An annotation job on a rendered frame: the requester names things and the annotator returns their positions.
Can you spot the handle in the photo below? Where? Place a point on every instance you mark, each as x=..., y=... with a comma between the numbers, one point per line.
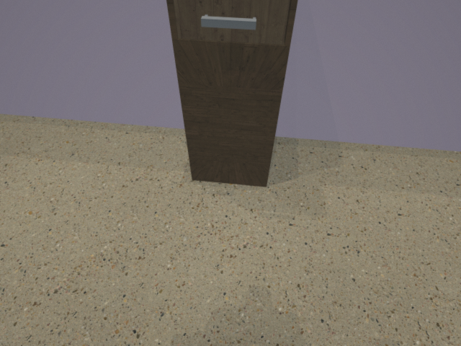
x=229, y=22

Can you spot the cabinet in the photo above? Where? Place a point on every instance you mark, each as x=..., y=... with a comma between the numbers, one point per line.
x=230, y=94

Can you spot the drawer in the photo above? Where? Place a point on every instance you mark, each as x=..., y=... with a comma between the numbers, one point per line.
x=271, y=20

